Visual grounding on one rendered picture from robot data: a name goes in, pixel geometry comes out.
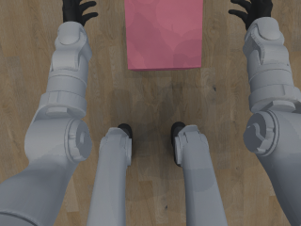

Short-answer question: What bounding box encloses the robot foot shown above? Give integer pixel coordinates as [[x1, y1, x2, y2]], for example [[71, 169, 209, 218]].
[[170, 121, 185, 167], [118, 123, 133, 145]]

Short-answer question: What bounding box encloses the carton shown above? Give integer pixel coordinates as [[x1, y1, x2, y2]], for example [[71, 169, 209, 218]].
[[124, 0, 203, 72]]

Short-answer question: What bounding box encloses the robot right foot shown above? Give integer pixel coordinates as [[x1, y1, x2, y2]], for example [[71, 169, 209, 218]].
[[170, 121, 185, 167]]

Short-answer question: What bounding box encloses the right robot hand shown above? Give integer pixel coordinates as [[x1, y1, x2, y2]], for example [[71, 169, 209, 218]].
[[228, 0, 273, 31]]

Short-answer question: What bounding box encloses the robot left foot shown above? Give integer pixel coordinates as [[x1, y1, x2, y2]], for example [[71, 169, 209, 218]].
[[118, 123, 133, 145]]

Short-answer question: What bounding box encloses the robot left upper arm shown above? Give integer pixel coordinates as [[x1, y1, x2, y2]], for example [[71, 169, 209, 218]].
[[0, 117, 92, 226]]

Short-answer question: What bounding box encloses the robot right upper arm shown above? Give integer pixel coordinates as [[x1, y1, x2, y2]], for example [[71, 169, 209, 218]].
[[243, 109, 301, 226]]

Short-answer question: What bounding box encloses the robot right forearm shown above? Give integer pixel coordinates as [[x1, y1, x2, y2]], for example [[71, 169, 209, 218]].
[[242, 17, 301, 114]]

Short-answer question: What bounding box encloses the left robot hand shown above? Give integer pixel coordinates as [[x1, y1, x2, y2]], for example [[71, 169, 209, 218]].
[[62, 0, 99, 26]]

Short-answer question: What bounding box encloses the robot left forearm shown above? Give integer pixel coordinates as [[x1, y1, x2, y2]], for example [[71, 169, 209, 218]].
[[24, 21, 92, 157]]

